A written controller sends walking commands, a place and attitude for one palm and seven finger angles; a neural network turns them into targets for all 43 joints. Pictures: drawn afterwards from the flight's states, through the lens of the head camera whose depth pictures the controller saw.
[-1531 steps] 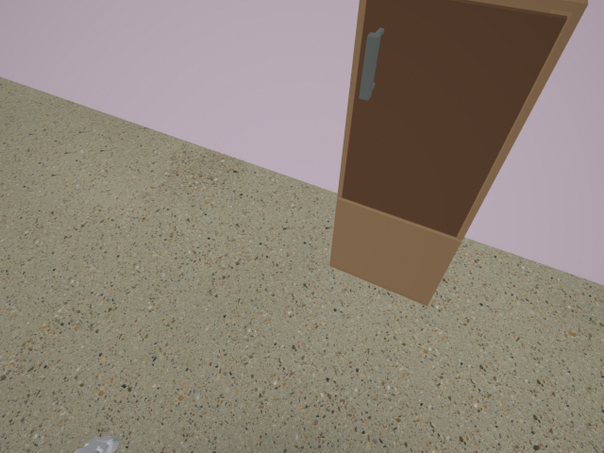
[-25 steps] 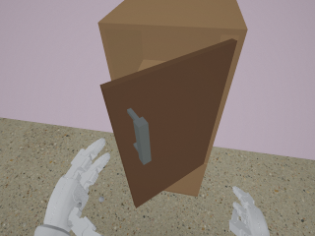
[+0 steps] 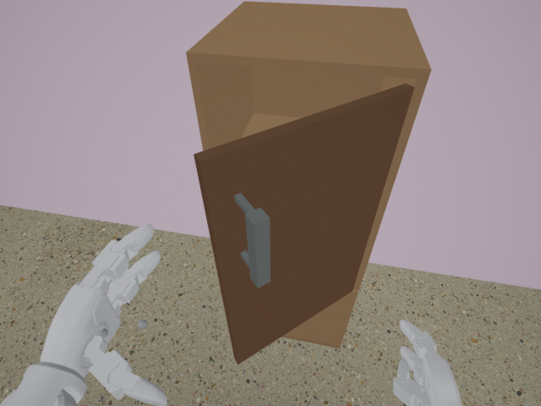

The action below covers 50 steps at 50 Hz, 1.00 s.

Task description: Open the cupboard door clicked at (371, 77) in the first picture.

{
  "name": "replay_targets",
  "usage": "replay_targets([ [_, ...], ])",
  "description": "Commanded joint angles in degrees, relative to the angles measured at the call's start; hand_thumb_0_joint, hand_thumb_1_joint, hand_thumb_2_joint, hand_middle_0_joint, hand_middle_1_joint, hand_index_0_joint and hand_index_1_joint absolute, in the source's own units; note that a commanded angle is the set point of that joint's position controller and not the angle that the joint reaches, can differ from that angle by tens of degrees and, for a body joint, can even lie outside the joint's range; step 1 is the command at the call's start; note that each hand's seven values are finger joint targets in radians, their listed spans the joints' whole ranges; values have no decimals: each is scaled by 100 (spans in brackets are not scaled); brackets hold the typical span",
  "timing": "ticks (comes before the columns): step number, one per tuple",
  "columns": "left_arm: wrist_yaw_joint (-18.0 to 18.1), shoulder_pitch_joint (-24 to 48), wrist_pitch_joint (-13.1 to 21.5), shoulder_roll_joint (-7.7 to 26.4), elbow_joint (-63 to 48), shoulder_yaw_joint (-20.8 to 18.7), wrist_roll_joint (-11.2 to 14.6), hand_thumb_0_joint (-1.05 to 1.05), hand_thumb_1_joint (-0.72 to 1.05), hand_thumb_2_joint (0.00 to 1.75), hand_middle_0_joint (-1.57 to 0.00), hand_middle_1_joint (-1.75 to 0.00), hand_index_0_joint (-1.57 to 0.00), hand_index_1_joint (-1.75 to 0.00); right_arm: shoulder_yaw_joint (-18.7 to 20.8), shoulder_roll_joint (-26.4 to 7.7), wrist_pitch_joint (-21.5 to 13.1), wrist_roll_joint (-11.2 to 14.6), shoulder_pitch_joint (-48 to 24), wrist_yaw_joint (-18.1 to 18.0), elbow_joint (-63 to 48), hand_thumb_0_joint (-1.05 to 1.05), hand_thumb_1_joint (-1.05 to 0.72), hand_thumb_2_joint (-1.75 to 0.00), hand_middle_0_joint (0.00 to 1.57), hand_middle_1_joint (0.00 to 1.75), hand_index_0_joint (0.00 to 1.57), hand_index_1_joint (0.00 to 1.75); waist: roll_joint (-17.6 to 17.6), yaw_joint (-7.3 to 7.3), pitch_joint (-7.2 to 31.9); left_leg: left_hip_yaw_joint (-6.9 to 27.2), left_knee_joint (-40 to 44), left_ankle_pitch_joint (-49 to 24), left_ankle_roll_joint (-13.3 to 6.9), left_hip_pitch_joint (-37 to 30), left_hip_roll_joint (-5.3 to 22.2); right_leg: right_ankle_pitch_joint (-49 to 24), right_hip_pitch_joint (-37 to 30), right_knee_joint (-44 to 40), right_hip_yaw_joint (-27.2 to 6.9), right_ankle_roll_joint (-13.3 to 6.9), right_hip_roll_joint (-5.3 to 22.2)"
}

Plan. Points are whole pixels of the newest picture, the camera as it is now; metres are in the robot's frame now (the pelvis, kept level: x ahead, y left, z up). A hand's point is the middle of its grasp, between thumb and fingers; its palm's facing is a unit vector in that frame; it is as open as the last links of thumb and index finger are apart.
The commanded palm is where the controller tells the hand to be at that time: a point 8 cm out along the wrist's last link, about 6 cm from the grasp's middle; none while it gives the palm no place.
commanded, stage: draw the hand back to the body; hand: left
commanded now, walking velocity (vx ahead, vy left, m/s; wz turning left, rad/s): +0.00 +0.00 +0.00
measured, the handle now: (251, 241) +0.31 +0.07 +0.12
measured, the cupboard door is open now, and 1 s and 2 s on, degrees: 44 44 44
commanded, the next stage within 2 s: step back with the hand held close in 1.06 s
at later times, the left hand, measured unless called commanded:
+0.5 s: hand (96, 278) +0.21 +0.23 +0.16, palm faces +0.36 -0.85 -0.40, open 11.3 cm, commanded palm +0.16 +0.28 +0.18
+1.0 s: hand (88, 265) +0.22 +0.24 +0.16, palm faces +0.42 -0.82 -0.40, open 7.5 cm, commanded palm +0.17 +0.29 +0.19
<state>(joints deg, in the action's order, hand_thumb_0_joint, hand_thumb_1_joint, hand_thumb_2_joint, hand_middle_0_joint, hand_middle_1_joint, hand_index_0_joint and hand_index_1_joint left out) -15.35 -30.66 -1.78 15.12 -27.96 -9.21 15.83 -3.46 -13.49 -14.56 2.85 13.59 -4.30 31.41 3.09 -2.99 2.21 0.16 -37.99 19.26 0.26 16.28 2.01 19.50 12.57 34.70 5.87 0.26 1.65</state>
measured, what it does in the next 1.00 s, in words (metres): stands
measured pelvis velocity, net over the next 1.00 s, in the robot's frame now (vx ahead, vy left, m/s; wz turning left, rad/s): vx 0.02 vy -0.01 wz -0.03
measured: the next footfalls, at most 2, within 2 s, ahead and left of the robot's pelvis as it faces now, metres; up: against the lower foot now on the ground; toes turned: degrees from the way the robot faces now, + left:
none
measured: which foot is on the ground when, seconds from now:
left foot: down 0.00-1.00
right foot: down 0.00-1.00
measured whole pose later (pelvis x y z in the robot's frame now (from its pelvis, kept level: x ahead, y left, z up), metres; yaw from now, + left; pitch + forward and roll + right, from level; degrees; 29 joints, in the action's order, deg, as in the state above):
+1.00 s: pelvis +0.02 -0.01 +0.02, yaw -2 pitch -5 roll +0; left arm 6.5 -27.1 3.9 18.8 -22.4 -18.0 3.2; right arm -0.7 -12.8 -4.4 0.0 10.1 -4.7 36.5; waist 3.4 -4.3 -1.9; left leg -2.1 -23.5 14.5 1.0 4.4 2.4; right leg 14.7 2.2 21.5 4.0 -0.2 0.7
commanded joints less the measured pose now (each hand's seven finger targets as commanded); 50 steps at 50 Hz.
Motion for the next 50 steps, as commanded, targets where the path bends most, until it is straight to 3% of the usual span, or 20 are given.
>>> replay_targets([
  [1,1386,55,583,645,-1334,-363,-864,0,-26,40,-16,-30,-16,-30,211,-366,-267,-188,-850,-205,-943,0,-90,-90,20,30,20,30,-93,-71,-382,81,1034,-547,-72,-173,-176,-494,202,-1113,-289,-141,-166],
  [2,1614,-24,607,493,-1293,-192,-1008,0,-22,42,-16,-30,-16,-30,197,-377,-164,-195,-830,-178,-888,0,-90,-90,20,30,20,30,-110,-52,-444,97,1097,-525,-70,-201,-148,-400,162,-1168,-259,-134,-153],
  [4,1914,226,712,725,-1413,-274,-1190,0,-15,45,-16,-30,-16,-30,236,-438,-58,-236,-878,-180,-826,0,-90,-90,20,30,20,30,-125,-39,-334,81,1212,-530,-80,-396,-128,-353,9,-1288,-277,-138,-138],
  [5,2006,296,774,724,-1545,-260,-1258,0,-12,47,-16,-30,-16,-30,235,-441,-43,-262,-880,-168,-844,0,-90,-90,20,30,20,30,58,-25,-189,72,1287,-609,-85,-521,-128,-428,-87,-1286,-293,-146,-118],
  [9,2243,381,885,916,-1312,-458,-1400,0,2,52,-17,-30,-17,-30,274,-458,63,-304,-918,-172,-667,0,-90,-90,20,30,20,30,146,-37,-114,33,1471,-832,-92,-797,-115,-613,-332,-1427,-312,-160,-109],
  [11,2273,368,919,819,-1315,-424,-1413,0,9,55,-17,-30,-17,-30,278,-446,116,-322,-945,-161,-649,0,-90,-90,20,30,20,30,118,-36,-38,36,1548,-1083,-98,-914,-104,-850,-463,-1409,-284,-151,-106],
  [17,2320,384,945,974,-1102,-761,-1388,0,31,64,-18,-30,-18,-30,324,-466,292,-331,-1038,-128,-531,0,-90,-90,20,30,20,30,-199,-75,-12,13,1646,-1572,-97,-1071,-87,-1345,-723,-1462,-267,-135,-124],
  [21,2330,434,961,1082,-1050,-984,-1364,0,44,70,-18,-30,-18,-30,352,-471,406,-324,-1062,-111,-499,0,-90,-90,20,30,20,30,45,-105,43,-26,1679,-1778,-84,-1156,-86,-1550,-837,-1477,-291,-143,-115],
  [23,2338,449,961,1145,-1001,-1105,-1346,0,51,74,-19,-30,-19,-30,374,-466,446,-325,-1053,-108,-488,0,-90,-90,20,30,20,30,-119,-110,91,-50,1654,-1952,-95,-1214,-82,-1729,-867,-1473,-285,-131,-125],
  [26,2345,527,949,1221,-910,-1242,-1331,0,62,78,-19,-30,-19,-30,396,-474,516,-306,-1067,-96,-466,0,-90,-90,20,30,20,30,91,-114,35,-69,1680,-2036,-79,-1241,-73,-1793,-863,-1479,-305,-134,-123],
  [29,2364,662,940,1390,-771,-1472,-1305,0,73,82,-19,-30,-19,-30,423,-499,563,-303,-1079,-107,-424,0,-90,-90,20,30,20,30,-76,-133,24,-87,1659,-2165,-92,-1271,-70,-1932,-898,-1511,-301,-135,-130],
  [34,2374,899,938,1551,-610,-1720,-1272,0,90,90,-20,-30,-20,-30,455,-528,639,-285,-1081,-110,-390,0,-90,-90,20,30,20,30,35,-135,28,-127,1653,-2318,-102,-1313,-70,-2106,-928,-1530,-332,-126,-116],
  [38,2321,802,928,1289,-621,-1455,-1255,0,90,90,-20,-30,-20,-30,473,-533,664,-288,-1055,-54,-427,0,-90,-90,20,30,20,30,-58,-94,70,-163,1636,-2372,-126,-1395,-75,-2176,-890,-1550,-324,-86,-124],
  [44,2336,860,931,1508,-637,-1626,-1263,0,90,90,-20,-30,-20,-30,483,-533,700,-297,-1091,-70,-421,0,-90,-90,20,30,20,30,-4,-127,100,-165,1636,-2268,-132,-1350,-102,-2185,-952,-1583,-358,-102,-105],
  [50,2330,867,949,1433,-663,-1581,-1252,0,90,90,-20,-30,-20,-30,471,-490,692,-285,-1100,-81,-409,0,-90,-90,20,30,20,30,63,-104,19,-159,1661,-2157,-118,-1361,-94,-2052,-870,-1625,-364,-96,-118],
])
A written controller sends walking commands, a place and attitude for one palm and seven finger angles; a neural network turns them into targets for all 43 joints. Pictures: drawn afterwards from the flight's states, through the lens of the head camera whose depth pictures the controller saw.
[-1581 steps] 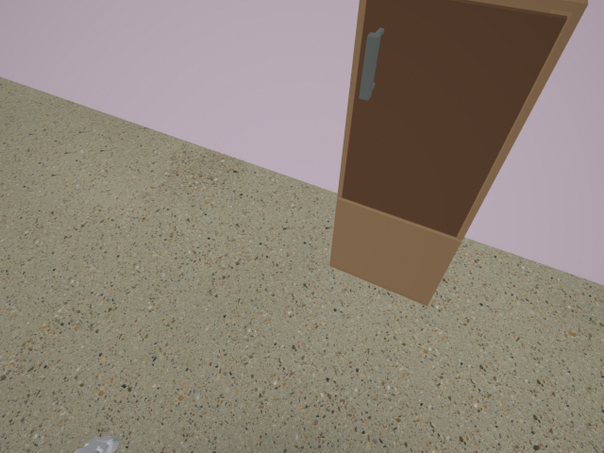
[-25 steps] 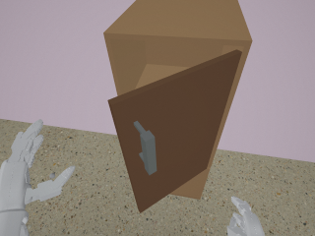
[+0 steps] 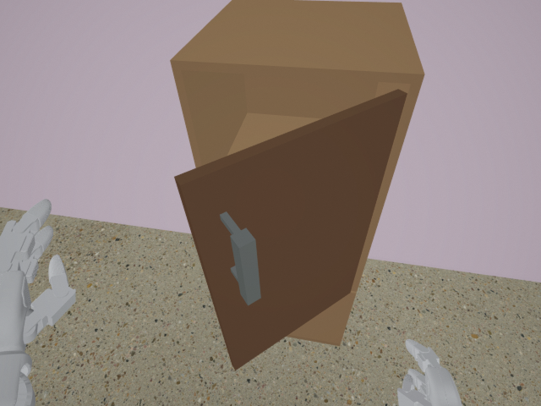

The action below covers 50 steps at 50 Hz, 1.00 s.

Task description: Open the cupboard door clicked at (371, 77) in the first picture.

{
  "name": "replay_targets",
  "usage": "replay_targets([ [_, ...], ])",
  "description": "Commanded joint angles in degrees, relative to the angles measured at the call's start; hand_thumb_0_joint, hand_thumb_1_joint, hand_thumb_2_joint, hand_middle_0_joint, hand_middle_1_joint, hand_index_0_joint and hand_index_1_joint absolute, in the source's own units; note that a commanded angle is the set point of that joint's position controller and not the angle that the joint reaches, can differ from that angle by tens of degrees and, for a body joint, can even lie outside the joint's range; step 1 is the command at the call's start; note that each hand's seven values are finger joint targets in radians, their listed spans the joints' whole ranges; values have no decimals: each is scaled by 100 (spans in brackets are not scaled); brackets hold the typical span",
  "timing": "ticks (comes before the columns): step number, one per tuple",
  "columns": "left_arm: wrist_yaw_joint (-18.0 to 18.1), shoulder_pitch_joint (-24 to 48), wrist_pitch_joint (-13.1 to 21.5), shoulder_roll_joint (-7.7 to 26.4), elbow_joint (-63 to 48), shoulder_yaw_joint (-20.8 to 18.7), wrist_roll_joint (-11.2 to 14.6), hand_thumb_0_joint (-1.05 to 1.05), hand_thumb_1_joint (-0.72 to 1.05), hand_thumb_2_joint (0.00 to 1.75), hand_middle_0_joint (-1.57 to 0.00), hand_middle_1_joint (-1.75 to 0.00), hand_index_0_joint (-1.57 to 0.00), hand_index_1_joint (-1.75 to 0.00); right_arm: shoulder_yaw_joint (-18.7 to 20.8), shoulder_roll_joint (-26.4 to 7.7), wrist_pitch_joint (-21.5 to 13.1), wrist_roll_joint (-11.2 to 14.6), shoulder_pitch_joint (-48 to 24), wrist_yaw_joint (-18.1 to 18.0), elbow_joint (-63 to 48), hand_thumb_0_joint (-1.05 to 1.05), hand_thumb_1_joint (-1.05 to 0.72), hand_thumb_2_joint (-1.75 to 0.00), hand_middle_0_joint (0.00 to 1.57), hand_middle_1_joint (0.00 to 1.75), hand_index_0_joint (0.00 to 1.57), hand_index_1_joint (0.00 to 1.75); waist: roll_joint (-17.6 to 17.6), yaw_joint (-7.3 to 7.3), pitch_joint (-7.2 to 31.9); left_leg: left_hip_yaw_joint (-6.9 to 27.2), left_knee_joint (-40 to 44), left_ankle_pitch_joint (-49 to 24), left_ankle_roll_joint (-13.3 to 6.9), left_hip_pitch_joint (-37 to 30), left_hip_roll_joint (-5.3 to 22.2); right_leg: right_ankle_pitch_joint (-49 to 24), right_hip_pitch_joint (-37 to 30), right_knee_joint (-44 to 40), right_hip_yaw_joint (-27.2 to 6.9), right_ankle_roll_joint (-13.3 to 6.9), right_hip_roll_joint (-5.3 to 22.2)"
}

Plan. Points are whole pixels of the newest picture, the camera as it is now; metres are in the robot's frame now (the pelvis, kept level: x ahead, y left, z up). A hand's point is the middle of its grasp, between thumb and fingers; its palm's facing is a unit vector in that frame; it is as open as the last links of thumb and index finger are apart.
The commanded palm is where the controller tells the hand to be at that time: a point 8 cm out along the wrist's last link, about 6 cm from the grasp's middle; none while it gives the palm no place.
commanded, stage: draw the hand back to the body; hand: left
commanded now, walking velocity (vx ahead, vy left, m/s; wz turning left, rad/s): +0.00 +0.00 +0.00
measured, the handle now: (239, 259) +0.28 +0.09 +0.10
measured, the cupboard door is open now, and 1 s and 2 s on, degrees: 44 44 44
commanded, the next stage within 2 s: step back with the hand held close in 0.06 s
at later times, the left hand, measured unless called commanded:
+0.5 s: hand (49, 319) +0.16 +0.27 +0.14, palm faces +0.34 -0.79 -0.51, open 7.4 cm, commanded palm +0.10 +0.31 +0.17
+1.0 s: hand out of the picture +0.07 +0.30 +0.16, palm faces +0.46 -0.74 -0.50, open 7.4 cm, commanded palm +0.00 +0.33 +0.17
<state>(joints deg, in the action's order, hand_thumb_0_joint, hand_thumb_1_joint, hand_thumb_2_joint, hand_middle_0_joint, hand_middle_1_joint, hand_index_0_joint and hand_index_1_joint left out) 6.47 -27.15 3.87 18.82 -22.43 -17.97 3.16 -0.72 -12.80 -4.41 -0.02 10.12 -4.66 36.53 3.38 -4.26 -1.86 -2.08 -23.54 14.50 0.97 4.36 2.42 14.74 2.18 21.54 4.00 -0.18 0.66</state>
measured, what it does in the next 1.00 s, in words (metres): shifts its weight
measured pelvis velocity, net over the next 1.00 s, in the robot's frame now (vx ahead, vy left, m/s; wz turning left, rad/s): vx -0.12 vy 0.03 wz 0.05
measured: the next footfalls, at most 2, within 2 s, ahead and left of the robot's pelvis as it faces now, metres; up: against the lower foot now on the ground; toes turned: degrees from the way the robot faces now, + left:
left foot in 1.16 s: -0.05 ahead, +0.14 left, +0.00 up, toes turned +3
right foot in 1.48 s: -0.27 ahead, -0.10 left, +0.00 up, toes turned -2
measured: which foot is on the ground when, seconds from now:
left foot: down 0.00-1.00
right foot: down 0.00-1.00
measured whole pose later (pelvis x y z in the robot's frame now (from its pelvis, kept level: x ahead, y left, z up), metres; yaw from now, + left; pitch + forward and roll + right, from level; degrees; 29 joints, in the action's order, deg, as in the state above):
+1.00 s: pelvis -0.12 +0.03 -0.02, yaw +3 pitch -1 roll -2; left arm 9.2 -31.7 11.7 25.0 -31.5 -26.1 1.3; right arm -0.6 -10.7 -5.2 0.1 13.2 -4.7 33.3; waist 0.4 0.2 -3.3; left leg -0.1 -34.6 8.4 -1.9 25.8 0.4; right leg 14.0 19.3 33.8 0.3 0.3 -1.1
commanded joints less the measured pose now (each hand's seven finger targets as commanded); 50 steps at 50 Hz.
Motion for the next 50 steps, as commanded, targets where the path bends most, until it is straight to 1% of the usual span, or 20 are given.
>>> replay_targets([
  [1,151,575,400,1093,-1309,-712,12,0,90,90,-20,-30,-20,-30,196,-570,-341,1,-743,-37,-937,0,-90,-90,20,30,20,30,75,24,497,70,216,-1679,-191,-189,-146,-1567,139,-302,-174,-55,-20],
  [8,132,545,423,1048,-1107,-696,22,0,90,90,-20,-30,-20,-30,209,-561,-348,-1,-765,-28,-899,0,-90,-90,20,30,20,30,-101,22,407,55,246,-1462,-213,-152,-147,-1363,212,-380,-189,-36,-23],
  [9,144,1013,448,1148,-1358,-677,5,0,90,90,-20,-30,-20,-30,198,-598,-364,16,-793,-35,-892,0,-90,-90,20,30,20,30,75,61,458,89,256,-1437,-200,-174,-157,-1308,185,-381,-194,-59,-18],
  [10,148,1136,625,1814,-1497,-1369,52,0,90,90,-20,-30,-20,-30,200,-714,-237,56,-658,-30,-1058,0,-90,-90,20,30,20,30,-129,282,-83,202,38,-1227,-299,278,-2,-1518,856,-634,-522,5,250],
  [11,71,486,594,1381,-947,-1060,47,0,90,90,-20,-30,-20,-30,198,-610,-121,46,-685,-26,-966,0,-90,-90,20,30,20,30,-469,299,8,251,-73,-1195,-306,287,-22,-1558,845,-609,-451,4,351],
  [13,13,112,590,1179,-1139,-832,21,0,90,90,-20,-30,-20,-30,238,-650,7,47,-664,-6,-1106,0,-90,-90,20,30,20,30,-451,319,254,190,-181,-1302,-289,264,-12,-1642,903,-503,-434,27,398],
  [14,31,17,612,1232,-1235,-883,17,0,90,90,-20,-30,-20,-30,259,-676,50,35,-684,-34,-1122,0,-90,-90,20,30,20,30,-106,318,371,205,-135,-1530,-283,272,21,-1755,826,-387,-378,19,408],
  [15,48,-132,603,1221,-1290,-891,21,0,90,90,-20,-30,-20,-30,270,-671,80,50,-638,-34,-1168,0,-90,-90,20,30,20,30,-56,315,560,208,-143,-1705,-269,270,72,-1804,761,-261,-375,35,390],
  [18,106,-244,622,1375,-1586,-1038,19,0,90,90,-20,-30,-20,-30,319,-681,141,72,-585,-49,-1286,0,-90,-90,20,30,20,30,-226,324,900,222,-211,-2085,-243,320,157,-2093,679,-11,-365,69,360],
  [19,141,-250,637,1501,-1696,-1130,14,0,90,90,-20,-30,-20,-30,332,-704,148,65,-628,-85,-1272,0,-90,-90,20,30,20,30,65,314,953,264,-176,-2195,-240,348,176,-2146,643,83,-355,57,374],
  [23,201,-435,668,1495,-1860,-1199,25,0,90,90,-20,-30,-20,-30,372,-678,152,103,-543,-98,-1399,0,-90,-90,20,30,20,30,-122,323,1103,314,-181,-2193,-230,597,288,-2096,630,373,-354,95,312],
  [24,227,-447,684,1555,-1867,-1256,14,0,90,90,-20,-30,-20,-30,385,-695,149,93,-572,-121,-1358,0,-90,-90,20,30,20,30,76,314,1069,376,-117,-2083,-242,719,298,-1951,609,412,-351,79,319],
  [33,343,-455,867,1448,-1954,-1250,-62,0,90,90,-20,-30,-20,-30,384,-722,-32,89,-413,-92,-1393,0,-90,-90,20,30,20,30,-178,424,524,568,-99,759,-310,1872,271,275,1226,161,-677,-22,444],
  [34,368,-448,906,1557,-2018,-1349,-79,0,90,90,-20,-30,-20,-30,395,-742,-66,73,-435,-115,-1351,0,-90,-90,20,30,20,30,-35,424,495,610,-81,928,-321,1872,279,487,1322,107,-691,-42,464],
  [37,423,-412,993,1473,-2018,-1323,-115,0,90,90,-20,-30,-20,-30,369,-721,-159,58,-337,-125,-1324,0,-90,-90,20,30,20,30,-127,449,448,690,-251,1316,-305,1883,291,1188,1698,82,-709,-64,475],
  [40,466,-298,1070,1462,-2171,-1320,-140,0,90,90,-20,-30,-20,-30,343,-751,-263,24,-316,-164,-1286,0,-90,-90,20,30,20,30,251,466,429,948,76,1634,-341,2109,447,1309,1632,390,-577,-30,301],
  [44,461,-308,1104,1520,-2085,-1476,-177,0,90,90,-20,-30,-20,-30,365,-754,-377,14,-360,-157,-1300,0,-90,-90,20,30,20,30,995,367,584,1633,1203,2006,-626,3097,1021,336,344,1909,-295,87,-242],
  [47,410,-441,1101,1456,-2010,-1424,-160,0,90,90,-20,-30,-20,-30,371,-676,-427,18,-344,-70,-1276,0,-90,-90,20,30,20,30,533,391,511,1296,750,1776,-601,3136,861,388,354,1465,-491,-13,-139],
  [49,389,-458,1143,1579,-2054,-1489,-148,0,90,90,-20,-30,-20,-30,398,-644,-432,-23,-295,-24,-1204,0,-90,-90,20,30,20,30,72,452,367,835,-79,1426,-329,2533,306,518,1173,324,-1176,-253,288],
  [50,372,-273,1159,1495,-2162,-1328,-137,0,90,90,-20,-30,-20,-30,399,-621,-424,-21,-267,-3,-1131,0,-90,-90,20,30,20,30,-443,476,448,555,-863,1297,-146,1959,27,1106,1925,-186,-1631,-414,677],
])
